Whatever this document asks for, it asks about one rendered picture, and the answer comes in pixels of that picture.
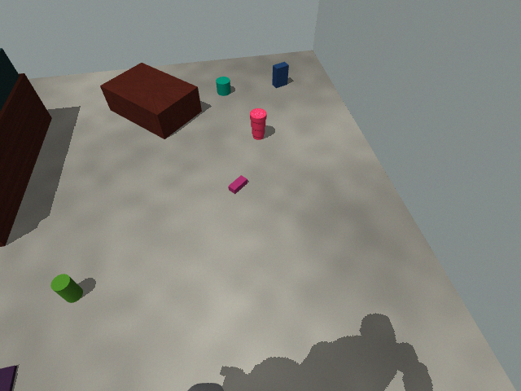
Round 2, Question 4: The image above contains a bed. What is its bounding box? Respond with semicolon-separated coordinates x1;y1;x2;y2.
0;48;52;247

